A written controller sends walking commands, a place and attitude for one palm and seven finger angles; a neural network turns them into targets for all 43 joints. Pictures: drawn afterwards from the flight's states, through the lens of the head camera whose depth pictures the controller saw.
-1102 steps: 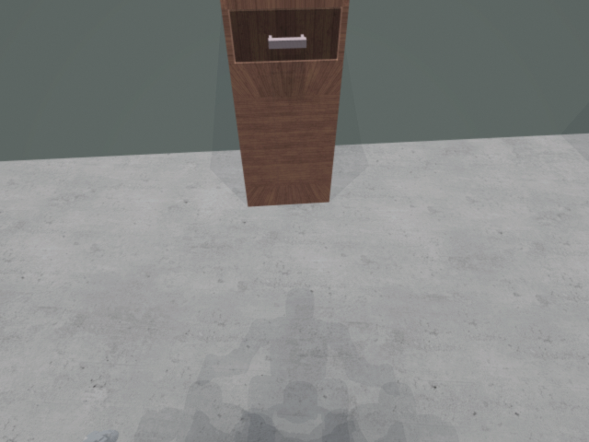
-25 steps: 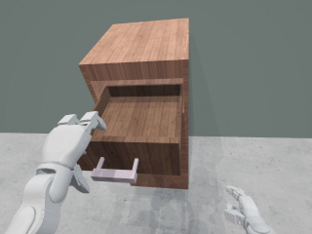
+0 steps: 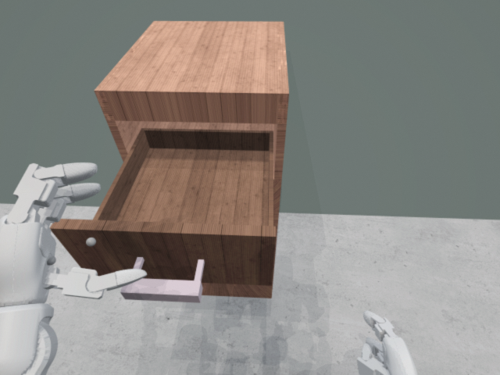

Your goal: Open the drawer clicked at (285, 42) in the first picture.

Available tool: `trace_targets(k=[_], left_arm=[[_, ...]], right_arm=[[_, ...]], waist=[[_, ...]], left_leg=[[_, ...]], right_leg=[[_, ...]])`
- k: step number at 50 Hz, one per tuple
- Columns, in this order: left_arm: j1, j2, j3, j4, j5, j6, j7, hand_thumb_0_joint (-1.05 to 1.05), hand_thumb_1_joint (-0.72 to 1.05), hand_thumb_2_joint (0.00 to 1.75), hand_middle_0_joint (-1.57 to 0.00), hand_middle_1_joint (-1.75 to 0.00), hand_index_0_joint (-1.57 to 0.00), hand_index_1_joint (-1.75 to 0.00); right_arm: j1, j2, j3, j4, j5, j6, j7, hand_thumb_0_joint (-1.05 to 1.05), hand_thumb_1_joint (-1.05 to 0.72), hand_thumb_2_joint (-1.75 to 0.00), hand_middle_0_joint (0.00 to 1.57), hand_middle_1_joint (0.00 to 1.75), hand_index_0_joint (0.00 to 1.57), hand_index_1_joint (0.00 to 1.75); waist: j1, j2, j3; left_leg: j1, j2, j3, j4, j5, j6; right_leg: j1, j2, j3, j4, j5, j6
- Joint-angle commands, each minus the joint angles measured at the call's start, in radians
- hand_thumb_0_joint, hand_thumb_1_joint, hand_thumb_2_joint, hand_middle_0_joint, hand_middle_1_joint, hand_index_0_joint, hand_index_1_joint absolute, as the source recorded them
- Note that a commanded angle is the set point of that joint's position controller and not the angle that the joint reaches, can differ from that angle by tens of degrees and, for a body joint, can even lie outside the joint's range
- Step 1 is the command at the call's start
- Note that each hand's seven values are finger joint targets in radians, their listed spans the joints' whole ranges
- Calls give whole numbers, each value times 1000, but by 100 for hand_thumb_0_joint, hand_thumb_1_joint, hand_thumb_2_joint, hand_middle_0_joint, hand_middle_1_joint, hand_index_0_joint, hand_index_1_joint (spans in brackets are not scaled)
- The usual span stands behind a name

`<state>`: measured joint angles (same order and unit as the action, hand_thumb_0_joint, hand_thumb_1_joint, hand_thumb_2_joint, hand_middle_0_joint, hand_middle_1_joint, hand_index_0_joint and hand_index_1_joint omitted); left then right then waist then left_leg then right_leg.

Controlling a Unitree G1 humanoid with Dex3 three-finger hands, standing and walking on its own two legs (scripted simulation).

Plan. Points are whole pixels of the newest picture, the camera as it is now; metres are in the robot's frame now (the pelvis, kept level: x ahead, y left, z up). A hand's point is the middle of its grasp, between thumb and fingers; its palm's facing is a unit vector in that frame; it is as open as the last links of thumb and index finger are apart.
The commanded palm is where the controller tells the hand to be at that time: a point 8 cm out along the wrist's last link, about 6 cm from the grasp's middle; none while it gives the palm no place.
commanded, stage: draw the hand back to the body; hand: left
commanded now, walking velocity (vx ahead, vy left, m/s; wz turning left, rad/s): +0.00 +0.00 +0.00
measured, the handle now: (166, 277) +0.26 +0.18 +0.02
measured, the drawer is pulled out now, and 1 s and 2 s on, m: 0.30 0.30 0.30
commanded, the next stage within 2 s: step back with the hand held close in 0.68 s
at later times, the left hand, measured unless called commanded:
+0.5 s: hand (57, 249) +0.19 +0.25 +0.19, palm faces +0.44 -0.81 -0.39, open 8.5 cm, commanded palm +0.14 +0.29 +0.21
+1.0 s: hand (67, 242) +0.20 +0.24 +0.19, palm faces +0.36 -0.80 -0.48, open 7.5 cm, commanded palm +0.13 +0.29 +0.21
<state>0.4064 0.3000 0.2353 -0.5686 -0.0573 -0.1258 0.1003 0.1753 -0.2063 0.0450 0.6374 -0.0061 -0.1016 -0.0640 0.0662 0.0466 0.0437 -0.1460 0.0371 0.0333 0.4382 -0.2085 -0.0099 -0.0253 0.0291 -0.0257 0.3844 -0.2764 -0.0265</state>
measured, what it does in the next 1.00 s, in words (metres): stands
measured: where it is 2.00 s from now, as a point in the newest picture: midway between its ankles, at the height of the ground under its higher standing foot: outside the picture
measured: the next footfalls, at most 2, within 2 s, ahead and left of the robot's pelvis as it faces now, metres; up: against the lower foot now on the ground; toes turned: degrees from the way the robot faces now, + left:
right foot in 1.76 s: -0.12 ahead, -0.09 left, +0.00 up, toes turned -3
left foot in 1.98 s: -0.09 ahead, +0.14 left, +0.00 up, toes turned -1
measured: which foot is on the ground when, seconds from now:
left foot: down 0.00-1.00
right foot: down 0.00-1.00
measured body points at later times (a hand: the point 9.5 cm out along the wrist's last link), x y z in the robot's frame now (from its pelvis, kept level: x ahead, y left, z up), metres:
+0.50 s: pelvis +0.01 +0.01 +0.00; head +0.00 -0.02 +0.45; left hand +0.16 +0.29 +0.21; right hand +0.21 -0.20 -0.08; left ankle +0.02 +0.12 -0.74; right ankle -0.04 -0.10 -0.74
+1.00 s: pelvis +0.00 +0.01 +0.00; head +0.01 -0.01 +0.45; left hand +0.18 +0.28 +0.22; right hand +0.18 -0.23 -0.09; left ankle +0.02 +0.12 -0.74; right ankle -0.04 -0.10 -0.74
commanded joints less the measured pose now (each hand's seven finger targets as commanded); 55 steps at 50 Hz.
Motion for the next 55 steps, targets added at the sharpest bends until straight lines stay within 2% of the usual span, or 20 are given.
trace_targets(k=[1, 7, 11, 18, 24, 25, 28, 30, 33, 36, 39, 40, 41, 42, 43, 45, 48, 52, 53, 55], left_arm=[[-15, 161, 110, -236, -15, -68, 12, 0, 9, 55, -26, -82, -26, -82], [45, 195, 169, -243, -18, -68, 19, 0, 31, 64, -24, -68, -24, -68], [53, 201, 194, -194, -26, -62, 20, 0, 44, 70, -23, -59, -23, -59], [34, 221, 223, -185, -27, -59, 26, 0, 69, 81, -22, -43, -22, -43], [27, 206, 201, -188, -25, -50, 28, 0, 90, 90, -20, -30, -20, -30], [31, 206, 200, -185, -25, -48, 27, 0, 90, 90, -20, -30, -20, -30], [16, 213, 204, -195, -23, -46, 28, 0, 90, 90, -20, -30, -20, -30], [21, 207, 201, -189, -25, -45, 29, 0, 90, 90, -20, -30, -20, -30], [19, 215, 211, -197, -27, -47, 30, 0, 90, 90, -20, -30, -20, -30], [27, 211, 206, -195, -27, -52, 28, 0, 90, 90, -20, -30, -20, -30], [36, 218, 215, -188, -27, -54, 31, 0, 90, 90, -20, -30, -20, -30], [-85, 363, 360, -263, -25, -96, 31, 0, 90, 90, -20, -30, -20, -30], [-9, 292, 307, -178, -20, -107, 20, 0, 90, 90, -20, -30, -20, -30], [26, 257, 271, -154, -17, -104, 10, 0, 90, 90, -20, -30, -20, -30], [13, 257, 264, -187, -14, -114, 4, 0, 90, 90, -20, -30, -20, -30], [86, 241, 258, -157, -13, -115, 4, 0, 90, 90, -20, -30, -20, -30], [140, 267, 285, -199, -14, -119, 11, 0, 90, 90, -20, -30, -20, -30], [208, 292, 327, -251, -16, -124, 22, 0, 90, 90, -20, -30, -20, -30], [213, 317, 349, -282, -14, -130, 28, 0, 90, 90, -20, -30, -20, -30], [250, 303, 346, -291, -18, -133, 32, 0, 90, 90, -20, -30, -20, -30]], right_arm=[[-160, -105, -48, -180, -1, -68, -1, 0, -90, -90, 20, 30, 20, 30], [-148, -110, -64, -177, 8, -65, -1, 0, -90, -90, 20, 30, 20, 30], [-144, -110, -70, -169, 14, -53, -6, 0, -90, -90, 20, 30, 20, 30], [-149, -113, -74, -167, 17, -54, -10, 0, -90, -90, 20, 30, 20, 30], [-147, -111, -69, -167, 15, -61, -5, 0, -90, -90, 20, 30, 20, 30], [-148, -110, -69, -168, 15, -60, -4, 0, -90, -90, 20, 30, 20, 30], [-151, -109, -68, -167, 17, -60, -3, 0, -90, -90, 20, 30, 20, 30], [-148, -106, -67, -170, 17, -58, -3, 0, -90, -90, 20, 30, 20, 30], [-151, -106, -67, -172, 17, -60, -3, 0, -90, -90, 20, 30, 20, 30], [-151, -106, -68, -178, 19, -59, -2, 0, -90, -90, 20, 30, 20, 30], [-153, -104, -68, -175, 20, -63, -1, 0, -90, -90, 20, 30, 20, 30], [-111, -126, -66, -211, 28, -48, 3, 0, -90, -90, 20, 30, 20, 30], [-109, -110, -64, -183, 22, -35, 1, 0, -90, -90, 20, 30, 20, 30], [-115, -115, -69, -194, 26, -29, 3, 0, -90, -90, 20, 30, 20, 30], [-115, -124, -74, -201, 24, -28, 3, 0, -90, -90, 20, 30, 20, 30], [-108, -127, -81, -211, 27, -20, 3, 0, -90, -90, 20, 30, 20, 30], [-105, -135, -93, -230, 31, -4, 5, 0, -90, -90, 20, 30, 20, 30], [-106, -127, -100, -258, 35, 16, 3, 0, -90, -90, 20, 30, 20, 30], [-109, -131, -103, -260, 32, 17, 1, 0, -90, -90, 20, 30, 20, 30], [-100, -125, -104, -268, 34, 19, 2, 0, -90, -90, 20, 30, 20, 30]], waist=[[6, 23, -124], [5, 0, -139], [1, -17, -117], [1, 8, -107], [-5, 13, -102], [-3, -9, -100], [-4, 27, -101], [-5, 9, -98], [-3, 34, -94], [-3, 3, -97], [-2, 21, -93], [-42, -16, -35], [-52, -84, -54], [-56, -109, -66], [-58, -57, -92], [-56, -34, -136], [-53, -21, -192], [-53, -41, -216], [-49, -1, -235], [-51, 3, -241]], left_leg=[[123, 1, 0, -34, 213, 29], [126, 5, 7, -17, 261, 25], [121, 7, 9, -23, 226, 24], [115, 6, 4, -32, 185, 21], [113, 5, -1, -32, 190, 21], [115, 6, -2, -30, 197, 23], [111, 5, -4, -29, 186, 18], [112, 8, -6, -33, 175, 19], [100, 6, -8, -34, 155, 16], [101, 8, -8, -32, 150, 19], [92, 5, -6, -30, 142, 19], [44, 20, -9, 11, 90, 43], [44, 13, -17, 41, 98, 45], [45, 14, -13, 54, 119, 43], [50, 15, -6, 50, 149, 41], [54, 34, -3, 43, 224, 43], [50, 55, -13, 37, 328, 44], [8, 72, -29, 37, 368, 44], [1, 73, -32, 34, 379, 43], [-22, 82, -43, 30, 369, 44]], right_leg=[[-97, -35, 3, -62, 264, 5], [-105, -32, 0, -48, 318, 9], [-126, -32, 2, -61, 290, 11], [-133, -29, 7, -74, 240, 7], [-139, -32, 1, -68, 248, 9], [-140, -31, 2, -66, 259, 10], [-139, -33, 4, -66, 245, 6], [-146, -33, -1, -64, 230, 8], [-146, -34, -1, -66, 211, 6], [-152, -36, -1, -63, 205, 10], [-152, -38, 2, -64, 202, 9], [-265, -92, 116, -117, 288, 11], [-255, -112, 110, -111, 359, 13], [-254, -123, 117, -96, 420, 14], [-241, -129, 110, -77, 459, 15], [-220, -124, 95, -39, 469, 23], [-190, -113, 72, 9, 468, 28], [-187, -100, 63, 50, 429, 30], [-174, -98, 59, 63, 424, 27], [-176, -88, 57, 84, 383, 27]])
